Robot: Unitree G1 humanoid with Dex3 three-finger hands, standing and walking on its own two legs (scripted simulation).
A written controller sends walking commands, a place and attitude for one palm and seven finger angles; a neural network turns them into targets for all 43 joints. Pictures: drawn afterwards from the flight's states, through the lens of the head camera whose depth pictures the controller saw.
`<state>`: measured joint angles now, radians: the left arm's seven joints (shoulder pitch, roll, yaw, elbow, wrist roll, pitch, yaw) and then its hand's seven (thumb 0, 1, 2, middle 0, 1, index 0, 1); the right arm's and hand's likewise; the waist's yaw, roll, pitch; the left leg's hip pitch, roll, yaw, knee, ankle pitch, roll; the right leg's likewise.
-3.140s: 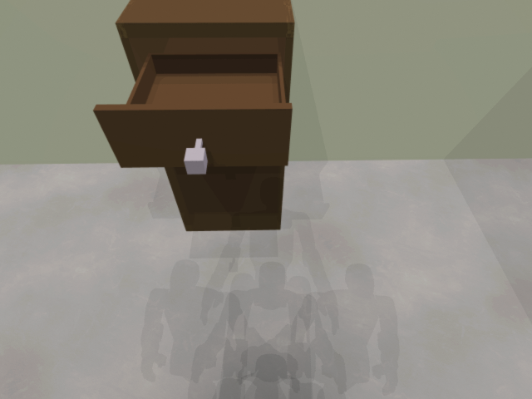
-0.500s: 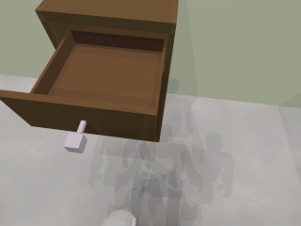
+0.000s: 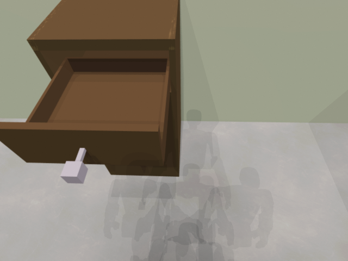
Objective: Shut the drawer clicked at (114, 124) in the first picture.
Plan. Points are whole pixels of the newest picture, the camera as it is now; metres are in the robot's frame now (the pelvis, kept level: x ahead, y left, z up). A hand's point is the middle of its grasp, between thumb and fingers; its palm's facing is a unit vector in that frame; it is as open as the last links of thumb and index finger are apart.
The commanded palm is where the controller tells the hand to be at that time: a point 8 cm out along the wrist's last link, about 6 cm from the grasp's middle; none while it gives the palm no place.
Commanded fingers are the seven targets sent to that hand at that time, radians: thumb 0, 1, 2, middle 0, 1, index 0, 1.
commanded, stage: come to a stop and stand still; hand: left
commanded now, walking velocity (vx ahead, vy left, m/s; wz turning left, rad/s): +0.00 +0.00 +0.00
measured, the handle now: (77, 164) +0.32 +0.25 +0.03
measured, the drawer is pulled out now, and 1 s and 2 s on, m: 0.30 0.30 0.29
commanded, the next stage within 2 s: look again from close up in 0.30 s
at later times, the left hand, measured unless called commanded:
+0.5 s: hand out of the picture +0.01 +0.17 -0.17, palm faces +0.00 -0.98 -0.21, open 7.4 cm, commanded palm none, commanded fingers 0.00 0.90 0.90 -0.20 -0.30 -0.20 -0.30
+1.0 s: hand out of the picture -0.02 +0.22 -0.17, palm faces +0.00 -0.98 -0.22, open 7.4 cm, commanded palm +0.08 +0.27 -0.06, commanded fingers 0.00 0.90 0.90 -0.22 -0.32 -0.22 -0.32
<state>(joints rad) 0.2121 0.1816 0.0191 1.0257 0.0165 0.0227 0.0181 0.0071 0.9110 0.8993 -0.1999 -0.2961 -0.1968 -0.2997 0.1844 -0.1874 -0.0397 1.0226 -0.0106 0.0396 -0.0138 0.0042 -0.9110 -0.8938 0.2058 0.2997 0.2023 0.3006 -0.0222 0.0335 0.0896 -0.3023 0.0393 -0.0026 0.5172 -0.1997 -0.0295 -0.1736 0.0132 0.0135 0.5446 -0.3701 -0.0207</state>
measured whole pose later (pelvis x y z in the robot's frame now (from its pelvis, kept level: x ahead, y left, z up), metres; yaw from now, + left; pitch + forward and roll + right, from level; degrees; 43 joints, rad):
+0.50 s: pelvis +0.00 +0.00 +0.00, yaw -1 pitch -1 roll -1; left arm 0.29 0.13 0.00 1.08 0.02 -0.03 0.05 0.01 0.91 0.90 -0.20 -0.30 -0.20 -0.30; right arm 0.26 -0.18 -0.02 1.06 -0.01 0.01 -0.02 0.01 -0.91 -0.89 0.20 0.30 0.20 0.30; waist -0.01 0.05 0.06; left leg -0.28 0.06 0.00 0.57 -0.27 -0.01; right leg -0.11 0.06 0.02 0.44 -0.32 -0.03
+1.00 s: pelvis -0.01 +0.03 +0.00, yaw -1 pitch -1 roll +0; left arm 0.32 0.20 -0.01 1.07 0.02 0.00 0.03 0.01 0.91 0.90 -0.20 -0.30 -0.20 -0.30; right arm 0.24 -0.18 0.00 1.05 -0.01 -0.01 -0.01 0.01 -0.91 -0.89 0.20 0.30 0.20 0.30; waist 0.02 -0.02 0.03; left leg -0.27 -0.01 0.03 0.48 -0.20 0.02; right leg -0.15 -0.02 0.04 0.48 -0.32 0.02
